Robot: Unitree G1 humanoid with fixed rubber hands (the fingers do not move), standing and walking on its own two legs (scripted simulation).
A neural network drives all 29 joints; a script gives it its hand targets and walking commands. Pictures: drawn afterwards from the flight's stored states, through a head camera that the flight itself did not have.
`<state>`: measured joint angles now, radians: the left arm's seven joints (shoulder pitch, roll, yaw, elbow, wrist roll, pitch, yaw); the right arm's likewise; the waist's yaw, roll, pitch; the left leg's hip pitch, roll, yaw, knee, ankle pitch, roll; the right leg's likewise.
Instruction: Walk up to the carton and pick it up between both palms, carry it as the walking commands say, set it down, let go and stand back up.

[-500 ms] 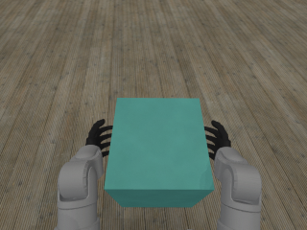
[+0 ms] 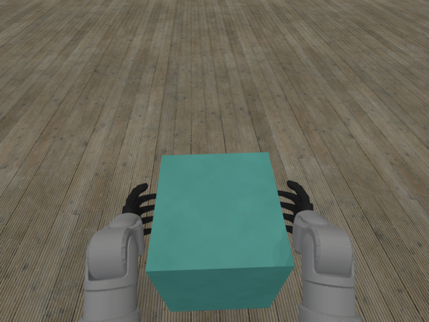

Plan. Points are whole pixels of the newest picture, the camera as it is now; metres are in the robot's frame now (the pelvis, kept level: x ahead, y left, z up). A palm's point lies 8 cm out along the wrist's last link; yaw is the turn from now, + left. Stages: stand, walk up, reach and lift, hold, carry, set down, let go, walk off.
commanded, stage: carry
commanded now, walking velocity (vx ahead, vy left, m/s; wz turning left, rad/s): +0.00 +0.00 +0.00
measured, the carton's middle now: (217, 234) +0.29 +0.01 +0.01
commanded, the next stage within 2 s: none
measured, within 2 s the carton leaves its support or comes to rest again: neither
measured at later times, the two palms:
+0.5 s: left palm (121, 228) +0.25 +0.17 +0.09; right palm (294, 230) +0.26 -0.12 +0.09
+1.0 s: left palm (56, 242) +0.23 +0.28 +0.07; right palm (230, 254) +0.22 -0.01 +0.06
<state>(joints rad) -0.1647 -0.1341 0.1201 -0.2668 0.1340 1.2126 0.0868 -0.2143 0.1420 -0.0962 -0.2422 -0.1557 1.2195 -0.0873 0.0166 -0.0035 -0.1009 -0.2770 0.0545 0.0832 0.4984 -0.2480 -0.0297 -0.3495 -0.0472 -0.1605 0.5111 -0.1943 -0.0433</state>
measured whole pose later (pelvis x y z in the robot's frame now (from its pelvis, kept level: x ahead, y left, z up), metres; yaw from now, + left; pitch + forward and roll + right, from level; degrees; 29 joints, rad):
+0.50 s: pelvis -0.02 +0.02 +0.00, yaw +1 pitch +4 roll +2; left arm -0.19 -0.14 0.09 -0.30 0.14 1.22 0.10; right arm -0.19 0.14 -0.12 -0.30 -0.13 1.21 -0.09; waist 0.00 -0.02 -0.09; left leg -0.39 0.02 0.08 0.65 -0.40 0.00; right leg -0.42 -0.11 -0.14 0.52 -0.16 -0.02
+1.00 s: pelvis -0.05 +0.14 +0.00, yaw +0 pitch +5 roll +1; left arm -0.17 -0.14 0.09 -0.32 0.11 1.21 0.10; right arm -0.16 0.13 -0.10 -0.34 -0.12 1.20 -0.10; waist -0.02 0.02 -0.04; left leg -0.58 0.00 0.05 1.02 -0.42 -0.01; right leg -0.39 -0.13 -0.15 0.59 -0.28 0.02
